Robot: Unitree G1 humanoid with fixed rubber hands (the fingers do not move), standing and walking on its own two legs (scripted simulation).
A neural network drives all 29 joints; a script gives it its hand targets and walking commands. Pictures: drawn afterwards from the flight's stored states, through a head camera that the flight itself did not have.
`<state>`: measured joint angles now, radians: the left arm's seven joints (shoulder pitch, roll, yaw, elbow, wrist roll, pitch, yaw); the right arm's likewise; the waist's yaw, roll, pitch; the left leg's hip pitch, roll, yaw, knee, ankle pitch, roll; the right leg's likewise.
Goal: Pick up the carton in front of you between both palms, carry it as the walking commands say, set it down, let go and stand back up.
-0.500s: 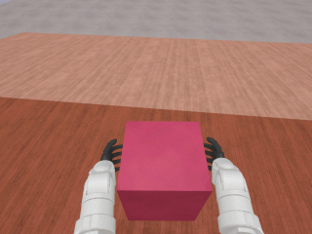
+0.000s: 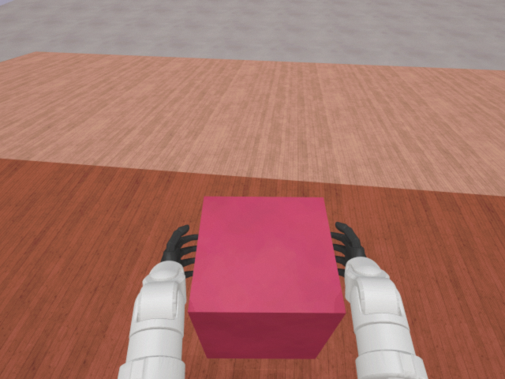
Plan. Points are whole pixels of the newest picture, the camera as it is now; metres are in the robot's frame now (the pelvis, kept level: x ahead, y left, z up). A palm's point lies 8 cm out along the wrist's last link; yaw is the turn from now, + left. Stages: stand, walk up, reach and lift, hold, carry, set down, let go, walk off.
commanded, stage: reach and lift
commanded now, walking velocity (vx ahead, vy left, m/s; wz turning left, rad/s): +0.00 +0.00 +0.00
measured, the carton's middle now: (262, 281) +0.31 +0.00 -0.04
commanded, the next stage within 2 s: hold in 0.26 s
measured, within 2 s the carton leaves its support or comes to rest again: neither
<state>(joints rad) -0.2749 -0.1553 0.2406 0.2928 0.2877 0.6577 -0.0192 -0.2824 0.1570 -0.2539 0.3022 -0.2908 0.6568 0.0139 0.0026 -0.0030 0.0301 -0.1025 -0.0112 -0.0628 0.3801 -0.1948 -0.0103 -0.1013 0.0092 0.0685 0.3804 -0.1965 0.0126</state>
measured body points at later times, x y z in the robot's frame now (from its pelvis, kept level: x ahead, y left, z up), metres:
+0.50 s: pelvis +0.00 +0.00 +0.00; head -0.05 +0.00 +0.45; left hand +0.29 +0.15 +0.04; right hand +0.29 -0.15 +0.04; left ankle +0.01 +0.13 -0.75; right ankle +0.01 -0.13 -0.75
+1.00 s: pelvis -0.01 +0.00 +0.00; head -0.05 +0.00 +0.45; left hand +0.29 +0.15 +0.04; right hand +0.29 -0.15 +0.04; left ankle +0.01 +0.13 -0.75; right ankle +0.01 -0.13 -0.74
